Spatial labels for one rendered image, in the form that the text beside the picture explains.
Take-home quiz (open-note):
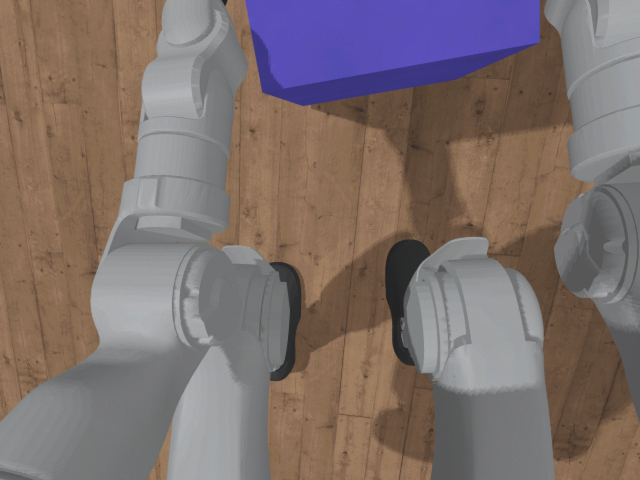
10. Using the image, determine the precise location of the robot left forearm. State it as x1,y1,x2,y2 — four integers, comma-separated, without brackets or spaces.
90,0,248,317

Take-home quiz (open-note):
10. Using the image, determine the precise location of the robot right forearm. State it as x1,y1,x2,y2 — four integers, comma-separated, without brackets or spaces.
544,0,640,187

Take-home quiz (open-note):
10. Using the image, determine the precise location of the carton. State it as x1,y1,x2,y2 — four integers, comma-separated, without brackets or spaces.
245,0,540,106

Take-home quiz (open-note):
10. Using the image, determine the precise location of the right robot shin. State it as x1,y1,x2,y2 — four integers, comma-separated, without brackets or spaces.
400,237,544,359

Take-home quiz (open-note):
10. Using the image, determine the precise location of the left robot upper arm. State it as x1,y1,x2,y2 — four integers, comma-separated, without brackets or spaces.
0,242,242,480

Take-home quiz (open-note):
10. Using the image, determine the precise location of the right robot upper arm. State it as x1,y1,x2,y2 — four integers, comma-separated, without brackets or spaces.
554,182,640,422

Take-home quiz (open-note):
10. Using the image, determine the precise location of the left robot foot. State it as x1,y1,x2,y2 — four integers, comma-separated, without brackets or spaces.
269,262,301,381

